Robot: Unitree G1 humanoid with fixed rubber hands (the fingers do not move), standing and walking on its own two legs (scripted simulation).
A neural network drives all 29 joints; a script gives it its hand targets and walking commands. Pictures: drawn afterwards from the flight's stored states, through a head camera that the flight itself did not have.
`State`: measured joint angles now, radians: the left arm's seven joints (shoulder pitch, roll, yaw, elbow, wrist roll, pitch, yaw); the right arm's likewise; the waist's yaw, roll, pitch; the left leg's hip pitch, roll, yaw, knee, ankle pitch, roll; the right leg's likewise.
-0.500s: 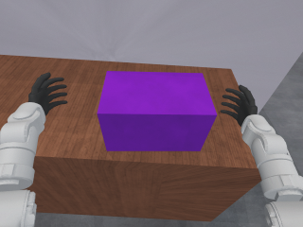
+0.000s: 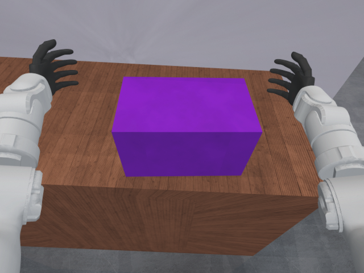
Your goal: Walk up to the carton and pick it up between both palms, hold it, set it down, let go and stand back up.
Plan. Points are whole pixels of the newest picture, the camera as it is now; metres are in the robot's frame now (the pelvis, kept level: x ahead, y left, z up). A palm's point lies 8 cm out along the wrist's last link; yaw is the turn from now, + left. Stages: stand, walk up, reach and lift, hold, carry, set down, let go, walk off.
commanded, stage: reach and lift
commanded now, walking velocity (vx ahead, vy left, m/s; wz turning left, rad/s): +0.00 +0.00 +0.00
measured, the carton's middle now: (184, 127) +0.48 -0.02 +0.03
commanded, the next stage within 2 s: none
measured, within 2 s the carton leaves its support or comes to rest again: neither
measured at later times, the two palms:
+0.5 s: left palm (54, 107) +0.45 +0.26 +0.14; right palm (287, 114) +0.43 -0.25 +0.13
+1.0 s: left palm (73, 119) +0.46 +0.24 +0.09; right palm (281, 118) +0.44 -0.25 +0.10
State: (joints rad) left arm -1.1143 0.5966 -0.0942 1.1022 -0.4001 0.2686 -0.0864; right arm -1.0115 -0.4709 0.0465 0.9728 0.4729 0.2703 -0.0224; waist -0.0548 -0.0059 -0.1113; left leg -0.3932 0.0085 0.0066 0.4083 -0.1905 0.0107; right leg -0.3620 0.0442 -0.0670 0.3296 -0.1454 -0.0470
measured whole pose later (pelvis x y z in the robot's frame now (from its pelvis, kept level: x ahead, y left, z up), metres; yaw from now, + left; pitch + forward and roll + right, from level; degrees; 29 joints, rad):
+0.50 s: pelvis -0.01 +0.01 -0.01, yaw +1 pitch +15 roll -1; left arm -1.10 0.53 -0.21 1.37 -0.42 -0.04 -0.09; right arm -0.98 -0.41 0.09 1.17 0.44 0.05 -0.03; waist -0.07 0.00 -0.17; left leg -0.53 -0.01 -0.01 0.47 -0.20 0.02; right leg -0.50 0.03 -0.08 0.40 -0.16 -0.04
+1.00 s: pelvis -0.01 +0.00 -0.02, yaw +0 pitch +23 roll -1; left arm -1.14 0.46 -0.23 1.48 -0.43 -0.21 -0.06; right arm -1.05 -0.42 0.18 1.33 0.53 -0.13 0.01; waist -0.04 -0.02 -0.26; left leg -0.76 0.00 0.00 0.59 -0.23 0.01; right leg -0.75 0.03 -0.07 0.54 -0.20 -0.05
